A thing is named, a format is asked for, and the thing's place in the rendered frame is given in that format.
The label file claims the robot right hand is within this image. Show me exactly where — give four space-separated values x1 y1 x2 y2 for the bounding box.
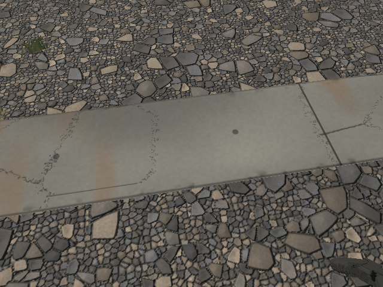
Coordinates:
330 258 383 287

